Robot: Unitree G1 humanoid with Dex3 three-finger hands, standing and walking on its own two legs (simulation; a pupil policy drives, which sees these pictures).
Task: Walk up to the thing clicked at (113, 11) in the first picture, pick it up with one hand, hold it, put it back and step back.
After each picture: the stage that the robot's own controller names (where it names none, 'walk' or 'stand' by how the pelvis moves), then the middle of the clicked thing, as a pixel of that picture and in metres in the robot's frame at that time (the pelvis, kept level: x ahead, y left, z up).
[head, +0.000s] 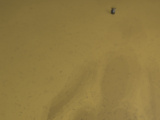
stand; (113, 10) +2.27 -0.51 -0.72
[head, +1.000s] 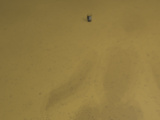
walk; (89, 17) +2.17 -0.02 -0.69
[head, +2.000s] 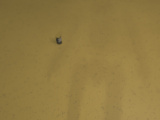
walk; (58, 39) +1.50 +0.37 -0.72
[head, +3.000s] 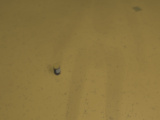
walk; (56, 69) +1.01 +0.30 -0.71
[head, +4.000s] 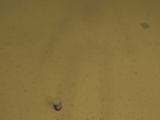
walk; (57, 104) +0.65 +0.20 -0.69
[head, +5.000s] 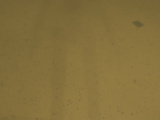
stand; out of the picture +0.39 +0.17 -0.70
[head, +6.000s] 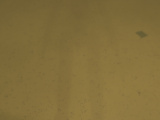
stand; out of the picture +0.36 +0.18 -0.72
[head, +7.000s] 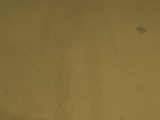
stand; out of the picture +0.37 +0.18 -0.72
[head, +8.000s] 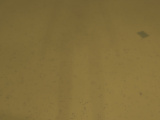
stand; out of the picture +0.35 +0.18 -0.73
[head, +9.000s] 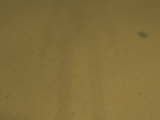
stand; out of the picture +0.35 +0.18 -0.73
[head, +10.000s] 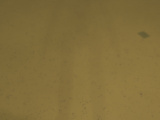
stand; out of the picture +0.35 +0.18 -0.73
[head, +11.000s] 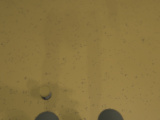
go down; (45, 92) +0.41 +0.17 -0.51
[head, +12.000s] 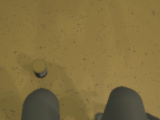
go down; (40, 69) +0.46 +0.18 -0.33
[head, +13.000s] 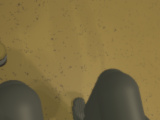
close in; out of the picture +0.45 +0.21 -0.24
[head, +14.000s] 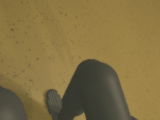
close; out of the picture +0.45 +0.24 -0.23
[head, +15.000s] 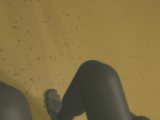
lift; out of the picture +0.43 +0.23 -0.24
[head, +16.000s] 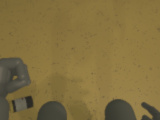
lift; (21, 104) +0.33 +0.32 -0.44
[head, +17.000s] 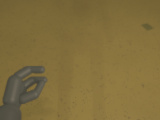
close; out of the picture +0.33 +0.36 -0.70
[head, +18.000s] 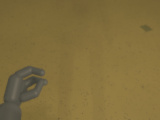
hold; out of the picture +0.38 +0.39 -0.71
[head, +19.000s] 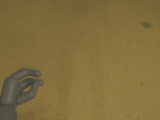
stand; out of the picture +0.42 +0.40 -0.70
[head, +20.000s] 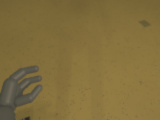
stand; out of the picture +0.46 +0.41 -0.70
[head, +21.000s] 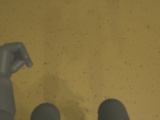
crouch; (0, 70) +0.54 +0.43 -0.46
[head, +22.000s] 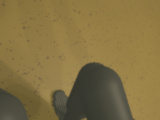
lower; out of the picture +0.52 +0.51 -0.27
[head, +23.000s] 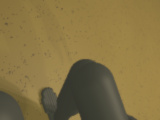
lower; out of the picture +0.51 +0.54 -0.26
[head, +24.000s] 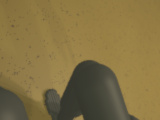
lower; out of the picture +0.53 +0.55 -0.26
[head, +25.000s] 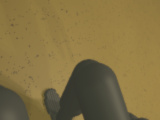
lower; out of the picture +0.54 +0.55 -0.26
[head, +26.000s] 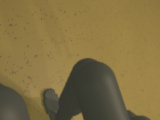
lower; out of the picture +0.56 +0.56 -0.25
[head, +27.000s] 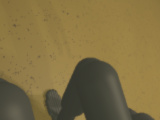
open; out of the picture +0.56 +0.55 -0.25
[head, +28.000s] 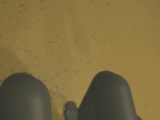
stand; out of the picture +0.59 +0.53 -0.27
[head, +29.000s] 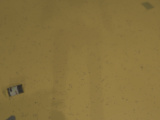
stand; (15, 90) +0.60 +0.45 -0.62
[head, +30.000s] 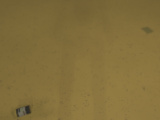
stand; (23, 111) +0.60 +0.45 -0.69
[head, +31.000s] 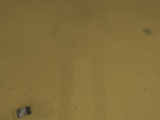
stand; (23, 111) +0.59 +0.44 -0.69
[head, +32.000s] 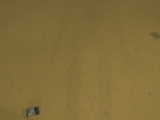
stand; (32, 112) +0.61 +0.44 -0.75
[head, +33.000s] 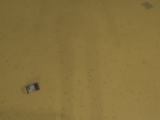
walk; (32, 88) +0.67 +0.43 -0.72
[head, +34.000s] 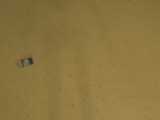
walk; (26, 62) +0.94 +0.45 -0.72
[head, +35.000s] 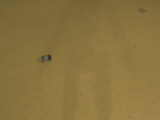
stand; (46, 58) +1.21 +0.44 -0.73
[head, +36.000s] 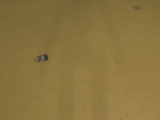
stand; (42, 58) +1.20 +0.44 -0.75
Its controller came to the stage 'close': yes
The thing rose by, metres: 0.11
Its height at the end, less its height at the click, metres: -0.02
